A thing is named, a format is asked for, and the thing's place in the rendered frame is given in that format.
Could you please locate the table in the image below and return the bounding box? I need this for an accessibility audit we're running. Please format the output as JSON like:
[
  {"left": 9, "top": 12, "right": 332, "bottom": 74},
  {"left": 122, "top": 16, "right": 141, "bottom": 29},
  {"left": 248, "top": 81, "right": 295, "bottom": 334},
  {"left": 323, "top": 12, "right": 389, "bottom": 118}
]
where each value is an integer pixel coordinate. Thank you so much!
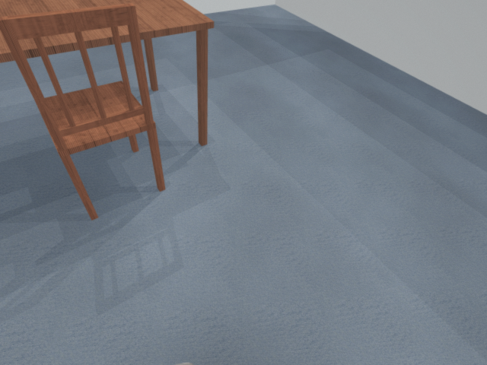
[{"left": 0, "top": 0, "right": 214, "bottom": 146}]

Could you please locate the chair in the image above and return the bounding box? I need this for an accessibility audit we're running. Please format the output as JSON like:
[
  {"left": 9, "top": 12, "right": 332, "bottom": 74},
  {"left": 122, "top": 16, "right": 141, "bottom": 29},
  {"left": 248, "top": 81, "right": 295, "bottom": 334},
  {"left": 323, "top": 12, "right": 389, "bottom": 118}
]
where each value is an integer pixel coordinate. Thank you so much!
[{"left": 0, "top": 3, "right": 165, "bottom": 220}]

